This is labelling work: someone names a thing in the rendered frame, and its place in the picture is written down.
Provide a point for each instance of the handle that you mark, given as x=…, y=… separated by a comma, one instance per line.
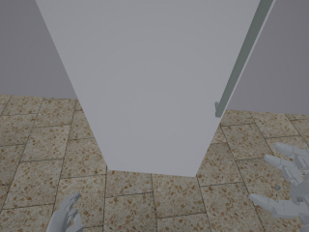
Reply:
x=251, y=36

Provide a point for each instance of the fridge door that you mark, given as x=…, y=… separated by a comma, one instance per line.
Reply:
x=147, y=74

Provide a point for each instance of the robot left hand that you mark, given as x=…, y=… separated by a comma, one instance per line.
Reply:
x=60, y=220

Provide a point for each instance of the robot right hand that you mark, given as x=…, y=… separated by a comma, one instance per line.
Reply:
x=291, y=171

